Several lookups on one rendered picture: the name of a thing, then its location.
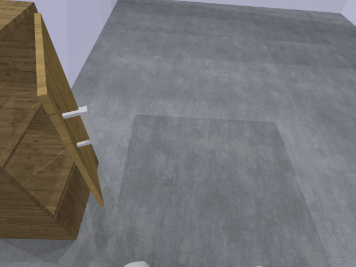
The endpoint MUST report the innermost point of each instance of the handle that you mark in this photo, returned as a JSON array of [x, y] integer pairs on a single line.
[[86, 119]]

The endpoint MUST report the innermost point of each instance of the cupboard door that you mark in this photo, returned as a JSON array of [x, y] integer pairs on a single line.
[[57, 98]]

